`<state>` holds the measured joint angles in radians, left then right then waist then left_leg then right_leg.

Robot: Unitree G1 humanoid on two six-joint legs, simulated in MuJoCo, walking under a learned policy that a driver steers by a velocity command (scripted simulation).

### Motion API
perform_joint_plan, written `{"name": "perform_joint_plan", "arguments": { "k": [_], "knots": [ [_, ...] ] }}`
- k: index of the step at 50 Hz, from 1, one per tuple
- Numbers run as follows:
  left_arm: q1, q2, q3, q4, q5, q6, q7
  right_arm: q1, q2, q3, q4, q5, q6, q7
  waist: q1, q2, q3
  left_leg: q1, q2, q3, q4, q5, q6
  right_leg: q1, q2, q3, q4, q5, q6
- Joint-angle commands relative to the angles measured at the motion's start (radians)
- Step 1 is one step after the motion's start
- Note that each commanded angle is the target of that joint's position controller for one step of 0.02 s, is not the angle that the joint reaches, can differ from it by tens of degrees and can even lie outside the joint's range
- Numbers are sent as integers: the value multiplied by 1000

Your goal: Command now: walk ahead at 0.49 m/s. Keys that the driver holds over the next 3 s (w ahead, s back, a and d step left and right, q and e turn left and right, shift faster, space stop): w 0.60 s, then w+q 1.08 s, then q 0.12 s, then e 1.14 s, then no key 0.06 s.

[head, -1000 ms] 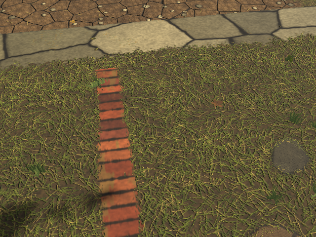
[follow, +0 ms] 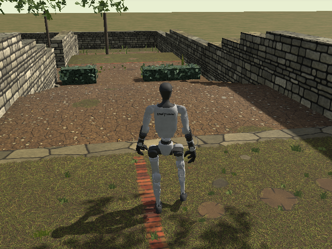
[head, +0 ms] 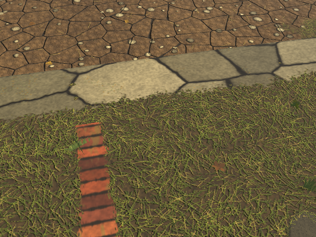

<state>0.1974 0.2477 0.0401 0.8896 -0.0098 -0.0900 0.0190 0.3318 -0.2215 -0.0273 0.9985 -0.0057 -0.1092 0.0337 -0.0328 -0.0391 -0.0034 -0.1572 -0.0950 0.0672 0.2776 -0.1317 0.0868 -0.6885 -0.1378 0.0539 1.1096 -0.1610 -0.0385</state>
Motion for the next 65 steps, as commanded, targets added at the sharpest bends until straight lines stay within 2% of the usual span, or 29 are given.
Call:
{"name": "perform_joint_plan", "arguments": {
  "k": [1,5,10,12,13,14,15,16,17,18,20,22,24,26,32,38,41,43,44,45,46,47,48,49,50,52,55,60,65],
  "knots": [
    [16,46,14,-44,10,-2,3,-32,-138,-22,-56,3,-14,-21,39,67,59,-87,282,-204,-189,89,166,-25,-32,4,-156,168,22],
    [-140,29,6,-85,-1,-11,-11,48,-161,-26,-37,18,-2,-34,-19,76,64,0,271,-161,-178,92,127,14,17,-39,-421,284,29],
    [-255,40,1,-138,-12,-23,-44,116,-169,-32,-6,25,21,-38,-48,89,94,167,335,-180,-100,92,115,3,44,-41,-561,177,6],
    [-223,63,8,-141,-13,-32,-53,102,-183,-39,-6,26,31,-40,-17,107,74,203,355,-189,-41,176,99,77,65,-54,-599,97,-22],
    [-160,85,19,-128,-12,-35,-54,79,-191,-41,-12,25,36,-40,25,119,37,199,343,-174,32,323,84,182,94,-79,-618,72,-40],
    [-14,125,43,-83,-10,-37,-50,62,-176,-34,-18,19,41,-40,97,110,-48,170,290,-130,202,482,61,374,129,-105,-636,74,-67],
    [195,204,70,-35,-2,-38,-41,50,-139,-17,-44,5,39,-39,175,46,-202,-4,230,-75,492,387,23,689,7,30,-606,99,-132],
    [309,301,93,-9,14,-28,-40,159,-20,18,-56,6,16,-30,143,-208,-337,-432,49,-23,886,-74,-55,1070,-231,486,-688,-56,-286],
    [311,216,68,-10,12,-29,-43,156,-73,9,-38,23,-13,-24,152,-208,-386,-560,48,-187,1038,-413,-39,1099,-269,696,-801,-109,-304],
    [216,158,49,-25,4,-30,-42,63,-159,-14,-67,48,-27,-20,132,-145,-234,-640,111,-188,1084,-351,-19,973,-237,539,-805,-88,-246],
    [54,100,28,-58,7,-26,-48,-39,-152,-22,-90,33,-23,-31,72,-10,-87,-571,203,-142,981,-184,-20,686,-153,296,-864,72,-195],
    [29,64,17,-46,16,-30,-57,-8,-110,-26,-83,23,7,-36,21,-38,-45,-466,236,-138,898,-113,-27,550,-93,183,-929,136,-176],
    [63,90,25,-20,15,-35,-54,4,-83,-25,-83,20,26,-39,3,-31,-24,-468,239,-124,853,-75,-43,516,-80,121,-959,224,-196],
    [96,111,31,-2,16,-34,-42,-70,-93,-31,-111,14,31,-42,14,-15,10,-537,246,-124,759,4,-60,527,-80,90,-980,260,-201],
    [172,135,33,33,7,-20,-16,-274,-66,-24,-169,19,22,-27,70,-23,51,-542,209,-82,414,249,-64,592,-57,-9,-1011,207,-156],
    [221,137,43,81,4,-2,-6,-394,-71,-19,-233,33,21,9,99,-12,99,-599,184,-85,313,155,-9,793,-135,-77,-951,257,-128],
    [171,170,54,64,3,13,1,-342,-102,-34,-245,28,19,25,51,-44,37,-442,120,-10,307,24,35,821,-138,-131,-804,618,-94],
    [145,167,49,42,8,28,10,-83,-180,-83,-179,28,24,20,-76,-24,-112,-72,35,27,266,44,84,718,-67,-201,-448,802,-44],
    [158,147,35,7,26,21,13,83,-278,-114,-154,24,31,4,-120,124,-227,240,226,-273,252,66,160,446,-7,-221,-100,462,-1],
    [258,3,-10,-13,35,-15,-11,88,-323,-115,-157,26,26,9,-21,337,-338,545,430,-817,101,-133,336,35,203,-92,199,-382,47],
    [163,107,12,-18,-3,-53,-24,98,-235,-93,-158,26,24,6,-75,227,-326,546,413,-841,25,-190,291,-74,156,58,284,-382,15],
    [71,144,22,-53,-29,-73,-28,37,-198,-84,-173,23,21,1,-69,180,-192,430,382,-695,18,-109,247,-132,112,45,267,-290,-5],
    [30,142,23,-62,-19,-80,-20,-41,-178,-77,-198,22,19,1,-32,60,-127,276,345,-582,6,-5,221,-86,67,37,198,-203,-9],
    [16,144,33,-65,2,-75,-11,-97,-154,-69,-218,15,19,2,5,22,-81,139,315,-505,-13,96,209,-20,39,31,120,-159,0],
    [27,141,39,-73,10,-61,-9,-120,-134,-61,-230,6,19,0,38,38,-72,60,289,-466,-38,146,206,47,19,39,77,-140,8],
    [37,113,40,-87,19,-36,-4,-113,-147,-64,-234,14,19,-9,60,65,-50,-22,265,-413,-69,196,214,81,16,25,-12,-126,36],
    [-66,98,39,-131,28,-21,4,-51,-190,-76,-228,20,19,-32,35,76,-6,-71,233,-356,-89,233,201,42,39,1,-196,20,77],
    [-244,66,27,-191,15,-32,-12,27,-188,-76,-216,29,35,-48,-31,119,13,-83,179,-333,-58,123,130,127,114,-9,-526,268,76],
    [-304,111,34,-237,4,-54,-34,67,-187,-78,-207,33,51,-58,-39,131,10,62,232,-464,59,104,117,157,140,27,-649,181,53]
  ]
}}
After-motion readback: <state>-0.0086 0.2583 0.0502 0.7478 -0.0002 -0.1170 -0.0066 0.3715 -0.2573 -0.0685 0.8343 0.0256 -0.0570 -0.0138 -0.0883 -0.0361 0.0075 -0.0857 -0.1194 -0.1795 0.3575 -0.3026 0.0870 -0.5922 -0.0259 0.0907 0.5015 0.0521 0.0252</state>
